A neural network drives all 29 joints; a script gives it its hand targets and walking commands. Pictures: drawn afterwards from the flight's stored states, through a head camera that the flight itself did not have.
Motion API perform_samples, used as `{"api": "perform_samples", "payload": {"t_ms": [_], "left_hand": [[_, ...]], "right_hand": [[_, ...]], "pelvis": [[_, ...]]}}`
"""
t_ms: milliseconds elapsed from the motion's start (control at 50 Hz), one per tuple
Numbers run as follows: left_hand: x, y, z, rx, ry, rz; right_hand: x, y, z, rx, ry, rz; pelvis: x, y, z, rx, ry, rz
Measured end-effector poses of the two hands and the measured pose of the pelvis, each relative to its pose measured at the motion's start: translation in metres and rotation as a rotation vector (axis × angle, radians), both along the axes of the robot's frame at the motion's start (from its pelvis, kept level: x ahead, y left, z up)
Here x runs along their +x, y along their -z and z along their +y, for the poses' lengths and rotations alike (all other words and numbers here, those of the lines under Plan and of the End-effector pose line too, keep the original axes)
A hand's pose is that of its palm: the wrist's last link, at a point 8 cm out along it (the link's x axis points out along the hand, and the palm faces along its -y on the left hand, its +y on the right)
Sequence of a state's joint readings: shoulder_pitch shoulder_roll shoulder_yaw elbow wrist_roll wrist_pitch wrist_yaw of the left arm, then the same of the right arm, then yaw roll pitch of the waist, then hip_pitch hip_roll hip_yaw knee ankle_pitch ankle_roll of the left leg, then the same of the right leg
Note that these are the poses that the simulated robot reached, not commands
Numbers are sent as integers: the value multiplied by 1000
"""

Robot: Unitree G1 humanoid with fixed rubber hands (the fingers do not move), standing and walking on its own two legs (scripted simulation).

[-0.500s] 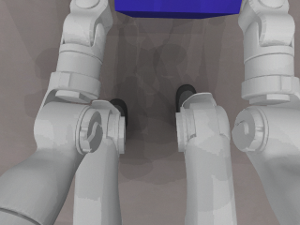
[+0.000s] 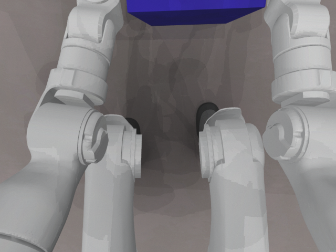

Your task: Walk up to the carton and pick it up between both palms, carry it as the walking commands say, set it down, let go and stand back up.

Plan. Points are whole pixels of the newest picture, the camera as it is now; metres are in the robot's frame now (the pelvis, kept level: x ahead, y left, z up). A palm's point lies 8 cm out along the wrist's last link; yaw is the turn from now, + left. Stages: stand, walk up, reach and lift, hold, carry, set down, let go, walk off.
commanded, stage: set down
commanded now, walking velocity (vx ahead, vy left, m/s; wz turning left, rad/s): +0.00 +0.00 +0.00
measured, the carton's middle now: out of the picture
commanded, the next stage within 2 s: none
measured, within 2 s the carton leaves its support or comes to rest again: rests again in 0.62 s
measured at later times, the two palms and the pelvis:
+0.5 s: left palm out of the picture +0.55 +0.06 -0.19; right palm out of the picture +0.52 -0.22 -0.18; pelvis +0.00 +0.00 -0.01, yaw +0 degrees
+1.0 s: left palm out of the picture +0.55 +0.07 -0.19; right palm out of the picture +0.52 -0.22 -0.19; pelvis +0.03 +0.01 -0.01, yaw +1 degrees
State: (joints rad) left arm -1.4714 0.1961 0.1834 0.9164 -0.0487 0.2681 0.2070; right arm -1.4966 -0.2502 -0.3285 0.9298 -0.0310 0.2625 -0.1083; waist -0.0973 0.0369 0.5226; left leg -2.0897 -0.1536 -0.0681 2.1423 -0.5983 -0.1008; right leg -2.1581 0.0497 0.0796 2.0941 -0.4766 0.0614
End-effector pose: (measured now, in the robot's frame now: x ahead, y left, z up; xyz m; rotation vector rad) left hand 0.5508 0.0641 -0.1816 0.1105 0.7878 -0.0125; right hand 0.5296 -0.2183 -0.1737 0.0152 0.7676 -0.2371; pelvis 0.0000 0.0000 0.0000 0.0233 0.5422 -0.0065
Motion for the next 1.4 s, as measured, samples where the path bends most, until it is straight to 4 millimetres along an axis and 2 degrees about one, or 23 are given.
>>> {"api": "perform_samples", "payload": {"t_ms": [240, 500, 620, 820, 1400], "left_hand": [[-2, 4, -10, -4, 34, 18], [-2, 7, -3, -24, 18, 8], [-2, 7, 0, -25, 20, 22], [0, 9, 6, -10, 34, 49], [-1, 10, 7, -22, 46, 28]], "right_hand": [[-15, 9, -10, -7, 22, 25], [-8, 10, -5, 1, -3, 25], [-10, 9, -3, 16, -10, 42], [-13, 17, 2, 30, -18, 74], [-14, 19, 1, 34, -28, 52]], "pelvis": [[0, 4, 7, -18, -1, -7], [2, 9, 3, -17, -12, 11], [11, 12, 1, -20, -11, 82], [27, 9, 5, -19, -25, 185], [24, 9, 3, -13, -25, 167]]}}
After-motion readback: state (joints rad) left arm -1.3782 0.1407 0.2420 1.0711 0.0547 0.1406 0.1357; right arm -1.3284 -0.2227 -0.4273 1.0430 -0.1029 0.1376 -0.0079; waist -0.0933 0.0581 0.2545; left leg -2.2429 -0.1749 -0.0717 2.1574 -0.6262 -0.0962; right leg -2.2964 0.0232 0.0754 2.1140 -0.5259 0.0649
